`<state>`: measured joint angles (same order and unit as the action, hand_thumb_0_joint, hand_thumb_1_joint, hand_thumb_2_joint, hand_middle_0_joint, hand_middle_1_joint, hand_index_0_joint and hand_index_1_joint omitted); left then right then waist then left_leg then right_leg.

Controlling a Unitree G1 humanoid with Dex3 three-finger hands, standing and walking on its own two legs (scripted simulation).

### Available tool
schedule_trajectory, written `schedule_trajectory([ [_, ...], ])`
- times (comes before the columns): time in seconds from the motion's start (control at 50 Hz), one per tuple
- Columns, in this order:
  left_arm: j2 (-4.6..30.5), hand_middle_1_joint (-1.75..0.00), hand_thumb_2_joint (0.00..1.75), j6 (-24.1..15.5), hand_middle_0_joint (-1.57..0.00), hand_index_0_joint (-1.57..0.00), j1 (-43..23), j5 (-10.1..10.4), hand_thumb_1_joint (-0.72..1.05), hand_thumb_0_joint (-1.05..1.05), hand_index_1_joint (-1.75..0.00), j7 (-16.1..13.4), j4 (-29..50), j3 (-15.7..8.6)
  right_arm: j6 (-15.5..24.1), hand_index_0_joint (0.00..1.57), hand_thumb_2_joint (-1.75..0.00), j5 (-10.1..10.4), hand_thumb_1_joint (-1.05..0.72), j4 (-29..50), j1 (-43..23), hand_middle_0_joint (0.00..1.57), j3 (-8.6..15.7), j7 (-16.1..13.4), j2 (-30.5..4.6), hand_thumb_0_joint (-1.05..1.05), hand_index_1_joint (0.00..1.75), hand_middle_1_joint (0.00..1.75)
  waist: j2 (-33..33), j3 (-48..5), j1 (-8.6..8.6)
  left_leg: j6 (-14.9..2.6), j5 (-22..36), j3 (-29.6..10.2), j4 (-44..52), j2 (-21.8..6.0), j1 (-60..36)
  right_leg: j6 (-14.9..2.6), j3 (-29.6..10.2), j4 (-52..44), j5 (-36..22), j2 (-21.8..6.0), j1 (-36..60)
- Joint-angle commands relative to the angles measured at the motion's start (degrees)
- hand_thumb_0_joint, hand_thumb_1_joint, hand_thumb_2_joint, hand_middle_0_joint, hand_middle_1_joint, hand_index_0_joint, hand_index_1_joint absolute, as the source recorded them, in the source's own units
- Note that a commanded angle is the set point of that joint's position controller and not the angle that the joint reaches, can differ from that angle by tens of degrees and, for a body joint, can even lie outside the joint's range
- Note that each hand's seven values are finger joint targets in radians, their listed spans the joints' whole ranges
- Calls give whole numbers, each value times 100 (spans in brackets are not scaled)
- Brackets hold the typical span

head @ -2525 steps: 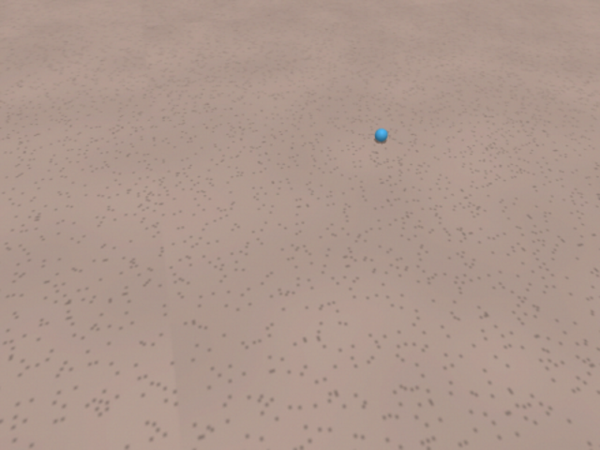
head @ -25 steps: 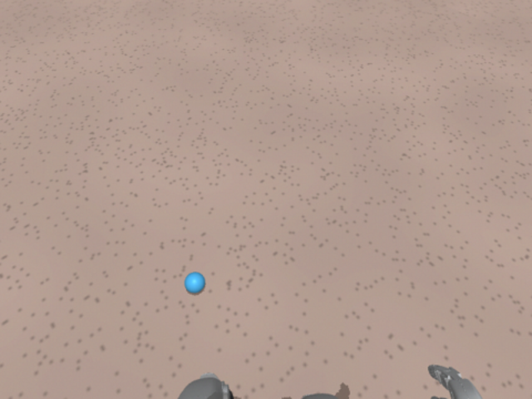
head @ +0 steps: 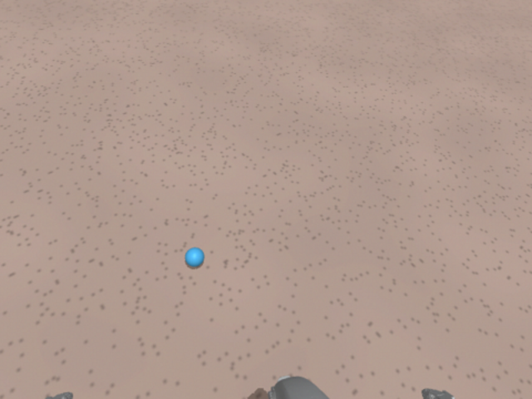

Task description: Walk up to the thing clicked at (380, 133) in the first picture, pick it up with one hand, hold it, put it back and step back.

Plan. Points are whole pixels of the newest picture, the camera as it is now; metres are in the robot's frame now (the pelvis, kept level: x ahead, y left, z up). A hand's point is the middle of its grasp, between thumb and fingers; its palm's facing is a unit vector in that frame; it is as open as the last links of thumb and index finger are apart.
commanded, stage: step back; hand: left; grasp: from above
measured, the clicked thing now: (194, 257) +0.71 +0.19 -0.73
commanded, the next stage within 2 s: none
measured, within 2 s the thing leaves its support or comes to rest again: neither
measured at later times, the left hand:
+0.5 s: hand out of the picture -0.07 +0.23 -0.12, palm faces -0.02 -0.89 -0.45, open 7.4 cm
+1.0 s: hand out of the picture -0.27 +0.21 -0.16, palm faces -0.02 -0.91 -0.42, open 7.4 cm
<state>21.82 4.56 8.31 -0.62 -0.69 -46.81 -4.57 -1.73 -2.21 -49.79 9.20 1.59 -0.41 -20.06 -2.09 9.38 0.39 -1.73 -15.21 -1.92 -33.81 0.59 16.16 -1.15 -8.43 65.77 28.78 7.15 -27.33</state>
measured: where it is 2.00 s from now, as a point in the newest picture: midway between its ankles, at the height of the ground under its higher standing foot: outside the picture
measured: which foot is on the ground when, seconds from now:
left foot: down 0.00-0.28, up 0.30-0.60, down 0.62-0.98, up 1.00-1.00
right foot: up 0.00-0.22, down 0.24-0.66, up 0.68-0.94, down 0.96-1.00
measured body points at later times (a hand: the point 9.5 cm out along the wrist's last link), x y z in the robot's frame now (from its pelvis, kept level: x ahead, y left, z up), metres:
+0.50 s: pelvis -0.17 -0.04 +0.00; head -0.12 -0.07 +0.45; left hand -0.07 +0.28 -0.09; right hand -0.10 -0.36 -0.14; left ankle -0.19 +0.10 -0.66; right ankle -0.14 -0.15 -0.73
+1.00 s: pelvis -0.34 -0.06 -0.02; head -0.30 -0.07 +0.43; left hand -0.27 +0.26 -0.13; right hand -0.19 -0.37 -0.13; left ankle -0.24 +0.07 -0.73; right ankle -0.37 -0.18 -0.73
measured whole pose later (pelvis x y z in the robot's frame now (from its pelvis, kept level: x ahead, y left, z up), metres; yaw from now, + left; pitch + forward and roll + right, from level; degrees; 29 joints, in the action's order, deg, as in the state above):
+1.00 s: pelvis -0.34 -0.06 -0.02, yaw -1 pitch -4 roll -3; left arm 20.0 0.5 11.5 -1.8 -0.9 -53.2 -3.6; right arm -3.5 -1.6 -47.3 3.5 3.0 -0.2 -23.7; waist 5.4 9.6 0.8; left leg -1.0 -15.9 -2.5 -42.0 -4.5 25.0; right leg -0.6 0.2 35.6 22.2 3.9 -9.9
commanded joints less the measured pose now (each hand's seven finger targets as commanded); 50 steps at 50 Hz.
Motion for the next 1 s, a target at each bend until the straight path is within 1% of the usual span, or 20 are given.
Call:
schedule_trajectory([
  [0.0, 1067, -30, 90, -177, -20, -20, 403, -20, 90, 0, -30, -58, 297, -385, 200, 20, -90, 33, -90, 552, -277, 20, 485, -119, -1472, 0, 30, 30, 916, -873, 70, -1084, 1951, -1206, 1093, -1388, -588, 208, -211, 567, -140, -89, -105],
  [0.12, 953, -30, 90, -294, -20, -20, 369, -36, 90, 0, -30, -40, 364, -278, 119, 20, -90, 32, -90, 636, 32, 20, 545, -110, -1554, 0, 30, 30, 1252, -1388, -255, -1235, 2094, -1035, 679, -1445, -1473, 373, 314, -1773, 87, -521, 314],
  [0.18, 951, -30, 90, -319, -20, -20, 953, -46, 90, 0, -30, -20, 61, -291, 3, 20, -90, 61, -90, 750, -302, 20, 575, -84, -1721, 0, 30, 30, 1541, -1617, 12, -1020, 1879, -988, 438, -1453, -968, 192, 642, -3321, -556, -656, 1277],
  [0.22, 1081, -30, 90, -357, -20, -20, 1280, -127, 90, 0, -30, -11, -202, -344, -93, 20, -90, 146, -90, 765, -473, 20, 524, -72, -1618, 0, 30, 30, 1141, -1541, 169, -547, 1048, -759, 21, -1027, 22, 1, 696, -4350, -1535, -670, 2067],
  [0.24, 1437, -30, 90, -370, -20, -20, 1149, -224, 90, 0, -30, 1, -121, -446, -96, 20, -90, 193, -90, 824, -459, 20, 459, -67, -1372, 0, 30, 30, 84, -1223, 137, -188, -135, -650, -645, -347, 1077, -250, -637, -4456, -1103, -1322, 2085],
  [0.26, 2028, -30, 90, -325, -20, -20, 718, -194, 90, 0, -30, 18, 115, -587, -65, 20, -90, 219, -90, 959, -667, 20, 435, -134, -1153, 0, 30, 30, -1266, -803, 256, 149, -1607, -298, -1753, 623, 1637, -933, -1877, -4969, -728, -2439, 1122],
  [0.28, 2348, -30, 90, -325, -20, -20, 219, -244, 90, 0, -30, -4, 368, -617, -97, 20, -90, 156, -90, 860, -624, 20, 542, -201, -1448, 0, 30, 30, -1683, -423, 377, 294, -1965, -667, -3005, 343, 1142, -1621, -2813, -5427, -356, -3280, -234],
  [0.36, 1288, -30, 90, -381, -20, -20, -735, -181, 90, 0, -30, -72, 552, -408, -48, 20, -90, 223, -90, 359, 223, 20, 441, -134, -1269, 0, 30, 30, -596, -377, -342, 239, -939, -796, -3604, 746, 1127, -770, -103, -4429, -2369, -1815, 460],
  [0.48, 1165, -30, 90, -323, -20, -20, 350, -184, 90, 0, -30, -186, 485, -404, 82, 20, -90, 129, -90, 509, 88, 20, 310, -188, -1092, 0, 30, 30, -906, -1075, 348, 380, -1540, -403, -1792, 281, 1662, -1079, -310, -3687, -4112, -2154, 2953],
  [0.54, 1281, -30, 90, -262, -20, -20, 198, -115, 90, 0, -30, -196, 594, -382, 131, 20, -90, 81, -90, 410, 458, 20, 344, -168, -1108, 0, 30, 30, -1041, -1516, 232, 238, -1175, -38, -264, 41, 759, -962, -296, -3168, -4647, -2269, 2960],
  [0.6, 1186, -30, 90, -160, -20, -20, -59, -49, 90, 0, -30, -134, 720, -252, 108, 20, -90, 34, -90, 210, 799, 20, 514, -143, -1349, 0, 30, 30, -403, -1530, 13, -2, 995, -251, 1168, -160, -569, -456, -23, -2652, -3375, -1837, 1654],
  [0.62, 1037, -30, 90, -161, -20, -20, -43, -4, 90, 0, -30, -110, 768, -210, 87, 20, -90, -34, -90, 267, 755, 20, 609, -136, -1785, 0, 30, 30, 681, -1568, 20, -442, 1834, -1652, 1079, -1213, -938, -172, 374, -1958, -2008, -1226, 663],
  [0.64, 1076, -30, 90, -163, -20, -20, -350, 50, 90, 0, -30, -163, 832, -231, 45, 20, -90, -27, -90, 442, 318, 20, 646, -63, -2265, 0, 30, 30, 1632, -1281, -109, -1276, 2239, -2461, 1325, -2047, -417, 11, 873, -1038, 612, -400, 189],
  [0.66, 1210, -30, 90, -156, -20, -20, -563, -18, 90, 0, -30, -210, 775, -314, 80, 20, -90, -41, -90, 511, 142, 20, 673, -84, -2399, 0, 30, 30, 1752, -1037, -285, -1780, 2030, -3070, 1556, -2534, 508, 61, 177, 62, 1047, -508, 512],
  [0.74, 1127, -30, 90, -133, -20, -20, 92, 54, 90, 0, -30, -122, 331, -297, 76, 20, -90, -63, -90, 638, -403, 20, 435, -140, -1524, 0, 30, 30, 780, -817, 205, -1070, 2348, -1025, 1048, -1341, 247, -14, -64, 844, 54, -128, 187],
  [0.86, 958, -30, 90, -446, -20, -20, 323, -11, 90, 0, -30, -102, 139, -167, -5, 20, -90, -2, -90, 550, -69, 20, 498, -51, -1512, 0, 30, 30, 1429, -1346, -112, -1132, 1390, -959, 539, -1379, -1309, 212, 556, -2534, 24, -744, 504],
  [0.92, 906, -30, 90, -617, -20, -20, 842, -85, 90, 0, -30, -135, -343, -202, -146, 20, -90, 62, -90, 444, -239, 20, 474, 9, -1540, 0, 30, 30, 1110, -1513, 86, -734, 960, -549, -251, -1053, -684, 91, 951, -4955, -1379, -545, 1790],
  [0.94, 1243, -30, 90, -657, -20, -20, 798, -173, 90, 0, -30, -146, -414, -299, -151, 20, -90, 83, -90, 460, -132, 20, 384, 18, -1239, 0, 30, 30, 505, -1390, 28, -485, 183, -443, -762, -699, 305, -18, 130, -4787, -1409, -831, 2374],
  [0.96, 1698, -30, 90, -679, -20, -20, 732, -252, 90, 0, -30, -144, -345, -400, -121, 20, -90, 106, -90, 591, -144, 20, 301, 22, -975, 0, 30, 30, -720, -1135, 68, -72, -1294, -292, -1339, 52, 1763, -391, -1559, -4822, -715, -1820, 2544],
  [0.98, 2216, -30, 90, -648, -20, -20, 299, -258, 90, 0, -30, -155, -105, -507, -146, 20, -90, 81, -90, 663, -552, 20, 378, -36, -1219, 0, 30, 30, -882, -847, 336, 181, -1790, -788, -2007, 22, 1243, -1324, -2569, -5122, 244, -3067, 751],
])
